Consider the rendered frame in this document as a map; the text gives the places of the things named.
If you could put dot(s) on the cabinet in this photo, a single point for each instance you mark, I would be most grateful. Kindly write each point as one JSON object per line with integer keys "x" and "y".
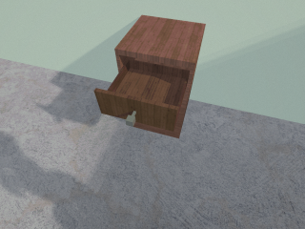
{"x": 167, "y": 42}

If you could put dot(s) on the drawer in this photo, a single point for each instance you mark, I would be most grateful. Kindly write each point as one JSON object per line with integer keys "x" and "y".
{"x": 154, "y": 91}

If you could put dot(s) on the handle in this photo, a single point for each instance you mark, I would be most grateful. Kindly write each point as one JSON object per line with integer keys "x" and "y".
{"x": 130, "y": 120}

